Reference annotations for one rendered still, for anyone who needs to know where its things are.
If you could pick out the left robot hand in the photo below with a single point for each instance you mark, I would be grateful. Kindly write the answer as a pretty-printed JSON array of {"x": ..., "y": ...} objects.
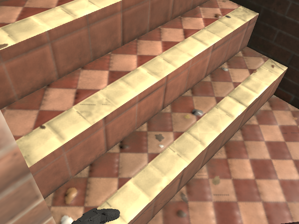
[{"x": 98, "y": 216}]

